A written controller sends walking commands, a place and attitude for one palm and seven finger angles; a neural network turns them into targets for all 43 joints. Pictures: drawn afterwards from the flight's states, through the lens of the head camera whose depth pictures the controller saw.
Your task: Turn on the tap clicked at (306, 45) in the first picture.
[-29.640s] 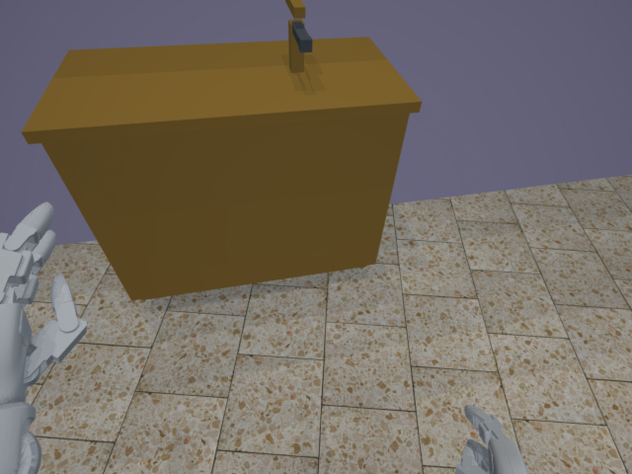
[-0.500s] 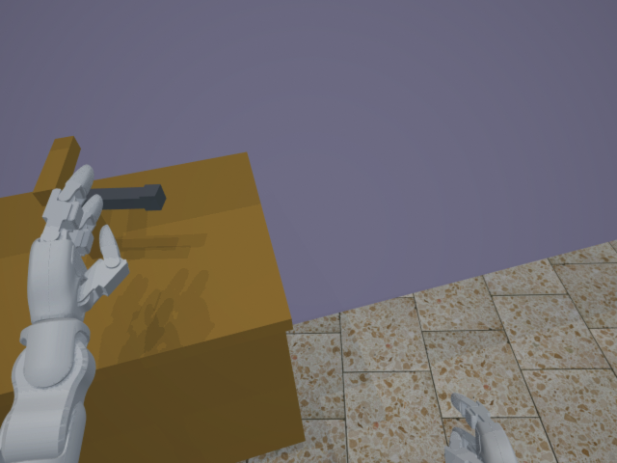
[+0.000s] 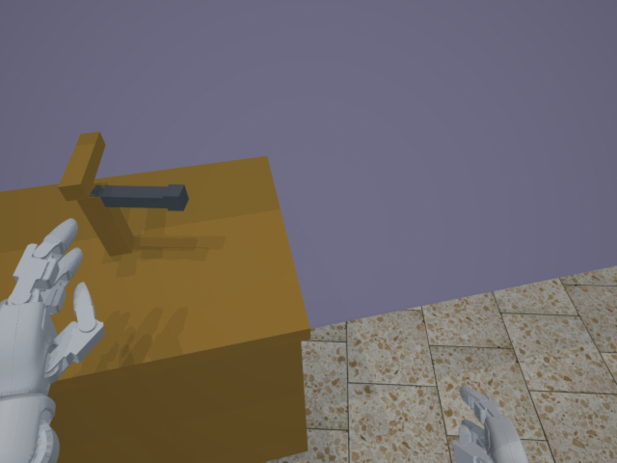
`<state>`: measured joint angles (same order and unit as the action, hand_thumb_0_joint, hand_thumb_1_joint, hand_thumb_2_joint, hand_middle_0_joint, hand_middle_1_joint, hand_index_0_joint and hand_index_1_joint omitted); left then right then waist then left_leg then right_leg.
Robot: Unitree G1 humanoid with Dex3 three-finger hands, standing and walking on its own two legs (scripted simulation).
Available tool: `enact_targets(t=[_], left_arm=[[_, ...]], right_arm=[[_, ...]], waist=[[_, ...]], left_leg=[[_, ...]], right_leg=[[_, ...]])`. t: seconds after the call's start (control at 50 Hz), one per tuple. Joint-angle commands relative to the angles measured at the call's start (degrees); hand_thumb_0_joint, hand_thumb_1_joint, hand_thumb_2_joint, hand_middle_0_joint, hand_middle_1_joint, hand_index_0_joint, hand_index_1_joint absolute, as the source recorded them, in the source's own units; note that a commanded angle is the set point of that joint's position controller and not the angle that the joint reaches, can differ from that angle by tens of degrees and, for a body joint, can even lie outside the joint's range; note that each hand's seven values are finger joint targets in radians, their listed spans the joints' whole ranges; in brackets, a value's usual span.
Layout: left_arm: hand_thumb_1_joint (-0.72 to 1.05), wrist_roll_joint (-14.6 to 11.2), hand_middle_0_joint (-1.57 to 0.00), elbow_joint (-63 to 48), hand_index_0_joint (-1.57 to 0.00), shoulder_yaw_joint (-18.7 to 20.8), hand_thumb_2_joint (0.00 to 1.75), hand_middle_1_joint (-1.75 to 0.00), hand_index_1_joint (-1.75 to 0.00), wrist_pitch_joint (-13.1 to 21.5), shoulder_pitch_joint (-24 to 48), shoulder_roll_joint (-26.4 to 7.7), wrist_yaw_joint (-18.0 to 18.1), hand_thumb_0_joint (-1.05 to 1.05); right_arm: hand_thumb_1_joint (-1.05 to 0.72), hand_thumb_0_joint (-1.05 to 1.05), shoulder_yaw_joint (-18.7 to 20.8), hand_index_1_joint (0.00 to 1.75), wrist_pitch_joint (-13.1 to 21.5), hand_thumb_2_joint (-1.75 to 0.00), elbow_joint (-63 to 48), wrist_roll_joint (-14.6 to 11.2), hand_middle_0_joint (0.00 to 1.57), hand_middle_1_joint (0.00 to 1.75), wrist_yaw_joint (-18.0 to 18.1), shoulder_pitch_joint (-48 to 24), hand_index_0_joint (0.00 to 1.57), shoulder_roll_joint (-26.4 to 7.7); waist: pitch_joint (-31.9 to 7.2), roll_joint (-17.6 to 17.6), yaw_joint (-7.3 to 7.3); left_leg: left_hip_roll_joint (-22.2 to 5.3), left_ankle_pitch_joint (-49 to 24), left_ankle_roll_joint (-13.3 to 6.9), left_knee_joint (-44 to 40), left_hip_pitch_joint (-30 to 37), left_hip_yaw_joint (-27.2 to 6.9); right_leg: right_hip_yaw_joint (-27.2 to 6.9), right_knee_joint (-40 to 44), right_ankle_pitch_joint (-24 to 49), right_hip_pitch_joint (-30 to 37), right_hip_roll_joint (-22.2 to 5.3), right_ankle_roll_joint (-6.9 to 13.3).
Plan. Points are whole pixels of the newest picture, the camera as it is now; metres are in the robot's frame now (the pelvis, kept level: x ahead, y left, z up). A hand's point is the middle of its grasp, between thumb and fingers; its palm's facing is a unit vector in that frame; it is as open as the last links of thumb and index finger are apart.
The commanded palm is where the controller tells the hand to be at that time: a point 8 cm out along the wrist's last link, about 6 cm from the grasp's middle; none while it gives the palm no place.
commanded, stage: draw the hand back beside the body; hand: left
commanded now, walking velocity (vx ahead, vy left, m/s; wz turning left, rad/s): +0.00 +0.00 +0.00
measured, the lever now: (176, 197) +0.43 +0.25 +0.13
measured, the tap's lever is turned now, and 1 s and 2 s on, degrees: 75 75 75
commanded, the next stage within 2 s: step back with the hand held close in 0.26 s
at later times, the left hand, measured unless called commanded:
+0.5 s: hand (91, 325) +0.19 +0.24 +0.16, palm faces +0.40 -0.83 -0.38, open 7.4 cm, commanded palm +0.15 +0.27 +0.17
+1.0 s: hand (50, 394) +0.13 +0.25 +0.15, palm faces +0.38 -0.83 -0.41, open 7.4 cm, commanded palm +0.09 +0.29 +0.17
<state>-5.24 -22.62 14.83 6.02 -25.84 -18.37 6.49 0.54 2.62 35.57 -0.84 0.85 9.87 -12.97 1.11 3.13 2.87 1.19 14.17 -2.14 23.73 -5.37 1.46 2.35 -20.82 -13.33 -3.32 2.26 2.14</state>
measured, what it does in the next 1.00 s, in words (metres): shifts its weight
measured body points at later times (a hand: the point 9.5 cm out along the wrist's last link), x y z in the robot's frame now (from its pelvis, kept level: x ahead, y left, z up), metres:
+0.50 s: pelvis -0.01 -0.01 +0.00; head -0.02 -0.03 +0.45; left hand +0.17 +0.28 +0.18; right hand +0.17 -0.23 -0.09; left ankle -0.01 +0.09 -0.74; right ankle -0.02 -0.10 -0.74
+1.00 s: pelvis -0.08 +0.01 -0.01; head -0.06 +0.01 +0.44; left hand +0.11 +0.29 +0.17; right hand +0.10 -0.23 -0.09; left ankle -0.01 +0.09 -0.74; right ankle -0.02 -0.10 -0.74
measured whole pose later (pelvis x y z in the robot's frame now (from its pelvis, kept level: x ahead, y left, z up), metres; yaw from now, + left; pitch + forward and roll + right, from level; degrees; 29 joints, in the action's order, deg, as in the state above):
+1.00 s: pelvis -0.08 +0.01 -0.01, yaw -1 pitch +1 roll -2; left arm -2.5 -28.6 18.4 8.6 -29.0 -20.5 8.7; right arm 0.0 0.4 31.2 -1.3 3.1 11.7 -13.3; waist 0.1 2.1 0.9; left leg 0.7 13.1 -3.2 33.5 -22.6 2.3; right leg 2.4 -29.4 -10.1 -20.2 2.1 1.4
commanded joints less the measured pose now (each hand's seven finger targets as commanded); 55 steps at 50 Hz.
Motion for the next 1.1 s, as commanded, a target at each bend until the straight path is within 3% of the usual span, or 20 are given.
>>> enact_targets(t=[0.0,0.04,0.1,0.16,0.26,0.32,0.36,0.38,0.42,0.48,0.56,0.6,0.66,0.74,0.78,0.82,0.84,0.92,0.98,1.08], left_arm=[[0.90,0.22,-0.20,-13.82,-0.20,6.18,0.90,-0.30,-0.30,3.53,5.48,-10.03,1.42,0.00],[0.90,0.39,-0.20,-14.15,-0.20,5.65,0.90,-0.30,-0.30,3.31,7.44,-9.85,1.48,0.00],[0.90,0.22,-0.20,-11.86,-0.20,5.89,0.90,-0.30,-0.30,3.19,6.79,-9.62,1.69,0.00],[0.90,0.40,-0.20,-12.99,-0.20,5.61,0.90,-0.30,-0.30,3.43,7.52,-9.69,1.71,0.00],[0.90,0.11,-0.20,-11.15,-0.20,5.73,0.90,-0.30,-0.30,3.39,5.78,-9.39,1.59,0.00],[0.90,-0.01,-0.20,-11.49,-0.20,6.90,0.90,-0.30,-0.30,3.80,5.45,-10.50,1.61,0.00],[0.90,0.31,-0.20,-12.38,-0.20,6.27,0.90,-0.30,-0.30,4.07,8.87,-10.44,1.57,0.00],[0.90,0.45,-0.20,-17.18,-0.20,15.01,0.90,-0.30,-0.30,6.03,15.71,-18.81,1.93,0.00],[0.90,1.03,-0.20,-8.66,-0.20,9.50,0.90,-0.30,-0.30,5.82,5.37,-11.28,0.88,0.00],[0.90,1.38,-0.20,-9.87,-0.20,7.23,0.90,-0.30,-0.30,5.63,1.37,-9.20,0.56,0.00],[0.90,1.67,-0.20,-13.91,-0.20,8.76,0.90,-0.30,-0.30,5.15,-0.37,-11.32,1.26,0.00],[0.90,1.71,-0.20,-14.93,-0.20,10.24,0.90,-0.30,-0.30,5.02,-0.89,-12.58,1.62,0.00],[0.90,1.68,-0.20,-17.05,-0.20,11.37,0.90,-0.30,-0.30,4.99,-1.07,-13.53,2.10,0.00],[0.90,1.72,-0.20,-18.54,-0.20,11.08,0.90,-0.30,-0.30,5.12,-1.54,-13.03,2.39,0.00],[0.90,1.89,-0.20,-17.86,-0.20,10.80,0.90,-0.30,-0.30,5.15,-1.82,-12.44,2.67,0.00],[0.90,2.10,-0.20,-17.30,-0.20,10.40,0.90,-0.30,-0.30,5.21,-1.19,-12.04,2.87,0.00],[0.90,2.20,-0.20,-17.73,-0.20,10.37,0.90,-0.30,-0.30,5.37,-0.70,-12.22,2.97,0.00],[0.90,2.88,-0.20,-17.08,-0.20,9.98,0.90,-0.30,-0.30,5.95,0.90,-12.20,3.55,0.00],[0.90,3.22,-0.20,-18.04,-0.20,10.25,0.90,-0.30,-0.30,6.41,1.89,-12.30,3.91,0.00],[0.90,4.53,-0.20,-18.71,-0.20,11.13,0.90,-0.30,-0.30,7.31,3.87,-11.48,3.73,0.00]], right_arm=[[-0.90,0.00,2.11,0.30,3.30,-0.90,-8.88,-0.21,0.20,0.30,0.77,-6.69,0.20,-6.08],[-0.90,0.00,2.06,0.30,3.34,-0.90,-8.72,-0.31,0.20,0.30,0.97,-6.85,0.20,-6.23],[-0.90,0.00,1.94,0.30,3.33,-0.90,-8.72,-0.26,0.20,0.30,1.26,-7.07,0.20,-6.07],[-0.90,0.00,1.80,0.30,3.54,-0.90,-8.66,-0.28,0.20,0.30,1.31,-7.31,0.20,-5.92],[-0.90,0.00,1.74,0.30,3.62,-0.90,-8.67,-0.30,0.20,0.30,1.32,-7.69,0.20,-5.82],[-0.90,0.00,1.88,0.30,3.81,-0.90,-8.72,-0.21,0.20,0.30,1.34,-7.62,0.20,-5.93],[-0.90,0.00,1.81,0.30,3.80,-0.90,-8.47,-0.43,0.20,0.30,1.35,-7.61,0.20,-5.93],[-0.90,0.00,1.39,0.30,3.33,-0.90,-10.76,-0.97,0.20,0.30,1.69,-7.14,0.20,-6.13],[-0.90,0.00,1.41,0.30,2.32,-0.90,-9.32,-0.53,0.20,0.30,1.83,-6.08,0.20,-5.41],[-0.90,0.00,2.08,0.30,1.16,-0.90,-11.00,-0.62,0.20,0.30,1.84,-5.96,0.20,-6.26],[-0.90,0.00,2.31,0.30,-0.27,-0.90,-12.77,-0.71,0.20,0.30,2.48,-6.26,0.20,-6.65],[-0.90,0.00,2.45,0.30,-0.66,-0.90,-13.41,-0.74,0.20,0.30,2.73,-6.27,0.20,-6.66],[-0.90,0.00,2.37,0.30,-1.04,-0.90,-13.79,-0.78,0.20,0.30,3.09,-6.33,0.20,-6.52],[-0.90,0.00,2.53,0.30,-0.74,-0.90,-14.09,-0.83,0.20,0.30,3.06,-6.04,0.20,-6.98],[-0.90,0.00,2.44,0.30,-0.40,-0.90,-14.09,-0.80,0.20,0.30,3.03,-5.66,0.20,-7.01],[-0.90,0.00,2.44,0.30,0.03,-0.90,-14.17,-0.81,0.20,0.30,2.96,-5.36,0.20,-7.07],[-0.90,0.00,2.44,0.30,0.17,-0.90,-14.00,-0.80,0.20,0.30,3.10,-5.37,0.20,-7.29],[-0.90,0.00,2.25,0.30,1.20,-0.90,-13.65,-0.69,0.20,0.30,2.89,-4.42,0.20,-7.13],[-0.90,0.00,2.07,0.30,1.92,-0.90,-13.45,-0.48,0.20,0.30,3.09,-4.33,0.20,-7.28],[-0.90,0.00,2.18,0.30,3.30,-0.90,-13.84,-0.34,0.20,0.30,3.18,-4.43,0.20,-7.97]], waist=[[-4.38,0.79,-0.55],[-3.76,1.50,-0.88],[-3.12,-0.75,-0.65],[-3.68,1.99,-0.49],[-2.12,-0.50,-0.32],[-3.53,-1.26,-0.02],[-3.09,1.22,-0.54],[0.74,0.51,-0.74],[-2.97,-4.54,-1.70],[-8.47,-2.15,-1.67],[-10.97,-1.44,-1.57],[-10.87,-3.05,-1.50],[-10.64,-0.65,-1.67],[-10.38,1.67,-1.97],[-9.21,1.70,-1.99],[-7.38,-0.20,-2.17],[-7.02,1.00,-2.43],[-4.67,-2.19,-2.73],[-5.40,-0.63,-2.71],[-5.69,7.60,-2.06]], left_leg=[[-3.63,-14.67,1.23,-2.98,1.22,-3.58],[-3.65,-13.69,1.31,-3.04,1.36,-3.86],[-3.41,-10.65,0.93,-3.43,0.74,-3.85],[-3.31,-9.72,1.17,-3.81,1.03,-3.97],[-3.20,-8.00,0.94,-4.20,-0.07,-3.87],[-2.90,-8.95,0.60,-3.70,-0.06,-3.51],[-2.87,-8.77,0.85,-3.78,0.20,-3.45],[-4.66,-5.43,-0.77,-1.45,-3.74,-4.63],[-4.60,-7.24,-0.71,2.07,-1.81,-4.92],[-6.27,-13.69,-0.63,2.62,-0.83,-4.68],[-8.19,-19.04,-0.70,2.02,-2.63,-5.82],[-8.68,-18.52,-0.87,1.95,-4.39,-6.46],[-9.25,-16.83,-0.98,1.50,-7.28,-7.56],[-9.46,-10.79,-1.14,1.08,-10.66,-8.66],[-9.82,-4.28,-1.52,-0.25,-13.72,-9.26],[-9.02,4.85,-1.67,-0.22,-17.06,-9.15],[-8.67,7.64,-1.70,-0.19,-17.44,-9.46],[-7.77,15.64,-1.77,1.20,-19.12,-9.95],[-8.96,16.31,-2.22,-1.30,-19.70,-11.59],[-14.39,27.23,-4.65,-11.30,-33.44,-17.11]], right_leg=[[-1.96,2.29,12.19,-1.64,-2.73,0.09],[-2.00,2.46,10.90,-2.38,-2.67,0.12],[-1.94,2.87,8.84,-2.75,-2.69,0.14],[-2.08,2.88,7.92,-2.36,-2.79,0.23],[-2.04,3.43,6.71,-2.69,-2.72,0.10],[-2.19,3.34,8.06,-1.78,-2.90,0.06],[-2.30,3.38,7.72,-2.23,-2.91,0.15],[-9.45,5.26,11.80,-7.34,-6.06,-0.27],[-10.48,4.45,16.28,-8.42,-9.20,-0.13],[-9.03,0.28,20.24,-7.49,-9.56,-0.65],[-7.53,-3.42,20.62,-7.20,-8.37,-1.31],[-7.55,-4.11,19.41,-7.57,-8.00,-1.44],[-7.76,-5.44,17.17,-7.69,-7.65,-1.24],[-8.59,-5.74,12.63,-8.46,-7.46,-0.90],[-8.33,-6.17,7.82,-8.85,-6.62,-1.09],[-9.61,-4.56,3.23,-9.84,-7.02,-0.93],[-10.42,-3.77,1.87,-10.57,-7.48,-0.51],[-12.17,-0.23,-8.97,-15.20,-8.51,0.13],[-10.04,-2.73,-8.20,-14.33,-6.93,-0.55],[-4.50,-17.04,-2.37,-0.85,-1.43,-2.78]])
